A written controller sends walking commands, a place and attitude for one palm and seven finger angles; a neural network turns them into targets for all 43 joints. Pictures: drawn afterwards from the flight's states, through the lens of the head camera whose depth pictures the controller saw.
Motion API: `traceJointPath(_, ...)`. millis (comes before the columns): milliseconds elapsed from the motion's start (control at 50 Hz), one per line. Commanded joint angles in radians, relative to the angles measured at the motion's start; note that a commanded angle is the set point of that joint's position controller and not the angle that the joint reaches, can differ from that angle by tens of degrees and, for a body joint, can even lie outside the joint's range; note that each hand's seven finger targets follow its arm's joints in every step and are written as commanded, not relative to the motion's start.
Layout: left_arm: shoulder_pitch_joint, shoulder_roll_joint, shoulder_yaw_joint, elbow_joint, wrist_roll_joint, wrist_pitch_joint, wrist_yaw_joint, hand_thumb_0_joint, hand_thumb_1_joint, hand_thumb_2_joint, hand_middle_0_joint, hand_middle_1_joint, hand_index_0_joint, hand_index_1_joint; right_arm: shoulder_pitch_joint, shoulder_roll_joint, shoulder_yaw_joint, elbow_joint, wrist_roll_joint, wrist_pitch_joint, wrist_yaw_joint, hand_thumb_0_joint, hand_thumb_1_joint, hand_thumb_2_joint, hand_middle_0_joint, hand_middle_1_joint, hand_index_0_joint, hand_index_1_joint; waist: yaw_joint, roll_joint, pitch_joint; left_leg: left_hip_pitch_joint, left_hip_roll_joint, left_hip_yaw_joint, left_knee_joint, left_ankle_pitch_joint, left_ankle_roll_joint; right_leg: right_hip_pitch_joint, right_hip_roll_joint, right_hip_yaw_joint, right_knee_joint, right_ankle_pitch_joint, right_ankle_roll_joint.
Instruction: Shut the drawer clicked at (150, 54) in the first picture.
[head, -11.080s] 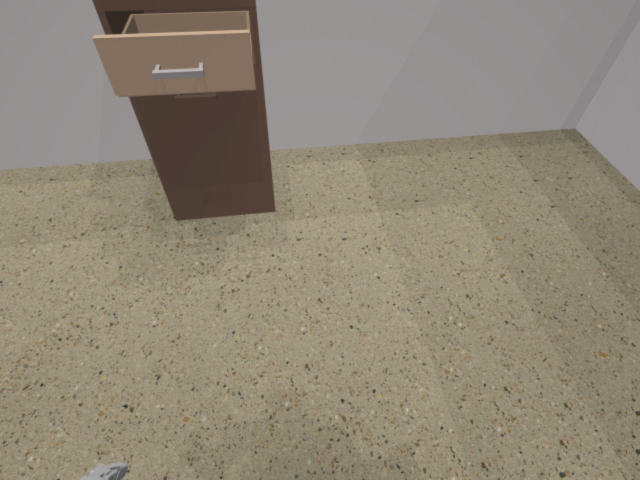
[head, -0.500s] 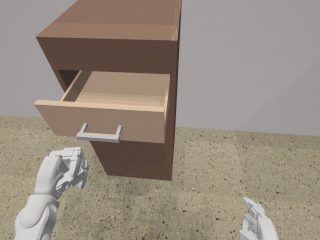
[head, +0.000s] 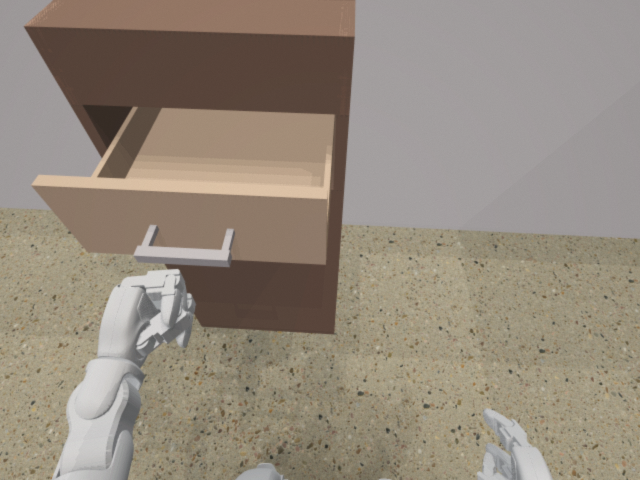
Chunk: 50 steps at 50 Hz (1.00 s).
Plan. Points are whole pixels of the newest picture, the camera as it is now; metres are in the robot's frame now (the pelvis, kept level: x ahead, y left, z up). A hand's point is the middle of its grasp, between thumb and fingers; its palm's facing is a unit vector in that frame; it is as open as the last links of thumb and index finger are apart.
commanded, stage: bring the fist close to the handle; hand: left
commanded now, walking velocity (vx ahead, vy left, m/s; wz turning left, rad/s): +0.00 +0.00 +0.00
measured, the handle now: (187, 245) +0.41 +0.21 +0.03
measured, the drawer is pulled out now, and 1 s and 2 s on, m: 0.17 0.17 0.05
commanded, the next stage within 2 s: push the drawer shut in 0.66 s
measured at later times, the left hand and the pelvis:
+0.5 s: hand (194, 301) +0.33 +0.18 +0.03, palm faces -0.03 -1.00 -0.03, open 3.3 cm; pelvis -0.01 +0.01 -0.02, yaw -1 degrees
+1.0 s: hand (193, 292) +0.34 +0.18 +0.03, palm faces -0.03 -1.00 -0.03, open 3.3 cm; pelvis -0.01 +0.01 -0.02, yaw +0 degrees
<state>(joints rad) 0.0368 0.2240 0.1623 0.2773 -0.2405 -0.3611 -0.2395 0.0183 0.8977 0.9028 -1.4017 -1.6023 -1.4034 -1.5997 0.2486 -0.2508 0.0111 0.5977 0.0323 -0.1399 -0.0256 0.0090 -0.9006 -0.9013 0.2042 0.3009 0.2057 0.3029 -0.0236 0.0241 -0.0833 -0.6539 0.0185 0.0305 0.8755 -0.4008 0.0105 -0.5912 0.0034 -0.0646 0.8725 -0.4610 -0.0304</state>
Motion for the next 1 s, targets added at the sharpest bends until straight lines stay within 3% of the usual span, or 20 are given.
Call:
traceJointPath(0,-0.271,0.149,0.061,-0.177,-0.003,-0.088,0.011,0.0,0.9,0.9,-1.4,-1.6,-1.4,-1.6,-0.028,-0.138,-0.057,-0.129,-0.006,-0.033,-0.007,0.0,-0.9,-0.9,0.2,0.3,0.2,0.3,-0.02,-0.026,-0.267,0.165,-0.009,-0.045,-0.062,0.248,0.015,0.015,0.009,0.035,-0.081,0.309,0.02)
traceJointPath(60,-0.298,0.147,0.061,-0.151,0.0,-0.105,0.014,0.0,0.9,0.9,-1.4,-1.6,-1.4,-1.6,-0.025,-0.136,-0.057,-0.126,-0.008,-0.025,-0.003,0.0,-0.9,-0.9,0.2,0.3,0.2,0.3,-0.012,0.018,-0.307,0.161,-0.009,-0.048,-0.045,0.261,0.01,0.0,0.008,0.034,-0.054,0.311,0.015)
traceJointPath(140,-0.36,0.145,0.055,-0.073,0.012,-0.107,0.022,0.0,0.9,0.9,-1.4,-1.6,-1.4,-1.6,-0.013,-0.14,-0.058,-0.121,-0.009,-0.005,0.0,0.0,-0.9,-0.9,0.2,0.3,0.2,0.3,-0.026,-0.016,-0.294,0.108,-0.006,-0.051,-0.018,0.233,0.01,-0.047,0.01,0.035,-0.03,0.288,0.017)
traceJointPath(180,-0.361,0.151,0.065,-0.055,0.013,-0.109,0.023,0.0,0.9,0.9,-1.4,-1.6,-1.4,-1.6,-0.009,-0.14,-0.06,-0.128,-0.009,0.002,0.003,0.0,-0.9,-0.9,0.2,0.3,0.2,0.3,-0.015,0.011,-0.313,0.102,-0.006,-0.052,-0.01,0.228,0.007,-0.054,0.01,0.034,-0.019,0.274,0.012)
traceJointPath(220,-0.366,0.156,0.073,-0.04,0.016,-0.115,0.029,0.0,0.9,0.9,-1.4,-1.6,-1.4,-1.6,-0.001,-0.141,-0.061,-0.129,-0.013,0.011,0.005,0.0,-0.9,-0.9,0.2,0.3,0.2,0.3,-0.015,-0.017,-0.345,0.086,-0.006,-0.051,0.008,0.243,0.012,-0.047,0.011,0.039,-0.004,0.294,0.015)
traceJointPath(300,-0.408,0.202,0.098,-0.069,0.014,-0.127,0.033,0.0,0.9,0.9,-1.4,-1.6,-1.4,-1.6,-0.001,-0.144,-0.06,-0.139,-0.01,0.027,0.003,0.0,-0.9,-0.9,0.2,0.3,0.2,0.3,-0.015,0.02,-0.366,0.078,-0.005,-0.049,0.012,0.218,0.014,-0.045,0.015,0.045,-0.003,0.263,0.013)
traceJointPath(340,-0.407,0.175,0.077,-0.085,0.008,-0.125,0.034,0.0,0.9,0.9,-1.4,-1.6,-1.4,-1.6,0.002,-0.138,-0.058,-0.143,-0.007,0.032,0.004,0.0,-0.9,-0.9,0.2,0.3,0.2,0.3,-0.016,0.036,-0.384,0.101,-0.003,-0.051,0.007,0.24,0.012,-0.039,0.016,0.041,-0.003,0.28,0.012)
traceJointPath(380,-0.382,0.169,0.075,-0.086,0.003,-0.119,0.035,0.0,0.9,0.9,-1.4,-1.6,-1.4,-1.6,0.004,-0.139,-0.061,-0.144,-0.005,0.034,0.003,0.0,-0.9,-0.9,0.2,0.3,0.2,0.3,-0.017,0.028,-0.38,0.101,-0.003,-0.049,0.004,0.24,0.011,-0.035,0.017,0.039,-0.009,0.283,0.013)
traceJointPath(420,-0.352,0.173,0.082,-0.049,0.001,-0.109,0.034,0.0,0.9,0.9,-1.4,-1.6,-1.4,-1.6,0.009,-0.143,-0.061,-0.143,-0.003,0.041,0.002,0.0,-0.9,-0.9,0.2,0.3,0.2,0.3,-0.022,-0.026,-0.347,0.072,-0.002,-0.049,0.004,0.226,0.016,-0.037,0.02,0.041,-0.014,0.28,0.016)
traceJointPath(480,-0.377,0.163,0.064,-0.039,0.004,-0.1,0.029,0.0,0.9,0.9,-1.4,-1.6,-1.4,-1.6,0.009,-0.145,-0.059,-0.144,0.002,0.047,0.0,0.0,-0.9,-0.9,0.2,0.3,0.2,0.3,-0.032,-0.001,-0.309,0.064,-0.003,-0.05,-0.006,0.185,0.014,-0.061,0.019,0.036,-0.025,0.239,0.015)
traceJointPath(560,-0.36,0.148,0.052,-0.091,0.004,-0.113,0.037,0.0,0.9,0.9,-1.4,-1.6,-1.4,-1.6,0.012,-0.141,-0.063,-0.15,-0.001,0.046,0.003,0.0,-0.9,-0.9,0.2,0.3,0.2,0.3,-0.022,0.032,-0.346,0.107,-0.002,-0.053,-0.005,0.223,0.011,-0.058,0.018,0.033,-0.019,0.26,0.011)
traceJointPath(620,-0.367,0.163,0.059,-0.065,0.01,-0.113,0.046,0.0,0.9,0.9,-1.4,-1.6,-1.4,-1.6,0.011,-0.145,-0.059,-0.147,-0.003,0.05,0.002,0.0,-0.9,-0.9,0.2,0.3,0.2,0.3,-0.031,-0.011,-0.318,0.071,-0.003,-0.053,0.001,0.2,0.015,-0.063,0.019,0.037,-0.018,0.251,0.015)
traceJointPath(680,-0.383,0.183,0.079,-0.056,0.012,-0.115,0.048,0.0,0.9,0.9,-1.4,-1.6,-1.4,-1.6,0.003,-0.142,-0.056,-0.152,-0.002,0.056,0.0,0.0,-0.9,-0.9,0.2,0.3,0.2,0.3,-0.027,0.005,-0.305,0.055,-0.007,-0.047,-0.004,0.167,0.015,-0.059,0.017,0.042,-0.023,0.223,0.014)
traceJointPath(740,-0.348,0.187,0.094,-0.068,0.005,-0.116,0.039,0.0,0.9,0.9,-1.4,-1.6,-1.4,-1.6,0.005,-0.139,-0.059,-0.158,-0.003,0.058,0.0,0.0,-0.9,-0.9,0.2,0.3,0.2,0.3,-0.018,-0.001,-0.349,0.069,-0.007,-0.041,0.005,0.211,0.017,-0.024,0.018,0.049,-0.019,0.277,0.015)
traceJointPath(780,-0.422,0.183,0.078,-0.082,0.005,-0.121,0.035,0.0,0.9,0.9,-1.4,-1.6,-1.4,-1.6,0.004,-0.138,-0.058,-0.148,-0.001,0.056,-0.002,0.0,-0.9,-0.9,0.2,0.3,0.2,0.3,-0.033,0.024,-0.342,0.079,-0.005,-0.045,0.012,0.211,0.015,-0.048,0.018,0.047,-0.015,0.276,0.015)
traceJointPath(840,-0.484,0.2,0.084,-0.019,0.005,-0.117,0.028,0.0,0.9,0.9,-1.4,-1.6,-1.4,-1.6,0.012,-0.146,-0.055,-0.128,-0.001,0.057,-0.007,0.0,-0.9,-0.9,0.2,0.3,0.2,0.3,-0.049,0.006,-0.316,0.058,-0.002,-0.053,0.02,0.176,0.015,-0.082,0.02,0.048,-0.015,0.239,0.016)
traceJointPath(860,-0.503,0.168,0.055,-0.008,0.006,-0.114,0.022,0.0,0.9,0.9,-1.4,-1.6,-1.4,-1.6,0.008,-0.143,-0.053,-0.133,0.0,0.056,-0.007,0.0,-0.9,-0.9,0.2,0.3,0.2,0.3,-0.052,0.021,-0.307,0.056,-0.006,-0.052,0.019,0.162,0.016,-0.09,0.018,0.047,-0.019,0.225,0.015)
traceJointPath(900,-0.53,0.195,0.068,0.013,0.009,-0.111,0.018,0.0,0.9,0.9,-1.4,-1.6,-1.4,-1.6,0.019,-0.15,-0.055,-0.127,0.0,0.057,-0.009,0.0,-0.9,-0.9,0.2,0.3,0.2,0.3,-0.051,0.015,-0.333,0.066,-0.004,-0.057,0.026,0.18,0.018,-0.087,0.02,0.047,-0.012,0.234,0.012)
traceJointPath(940,-0.558,0.177,0.053,0.016,0.013,-0.108,0.016,0.0,0.9,0.9,-1.4,-1.6,-1.4,-1.6,0.025,-0.148,-0.056,-0.124,-0.001,0.057,-0.008,0.0,-0.9,-0.9,0.2,0.3,0.2,0.3,-0.045,0.049,-0.367,0.101,-0.003,-0.061,0.026,0.214,0.012,-0.092,0.018,0.042,-0.004,0.258,0.009)
traceJointPath(980,-0.583,0.154,0.032,0.017,0.009,-0.104,0.018,0.0,0.9,0.9,-1.4,-1.6,-1.4,-1.6,0.031,-0.147,-0.058,-0.119,0.001,0.057,-0.005,0.0,-0.9,-0.9,0.2,0.3,0.2,0.3,-0.056,0.037,-0.371,0.121,-0.002,-0.063,0.029,0.231,0.013,-0.102,0.018,0.04,-0.01,0.271,0.011)
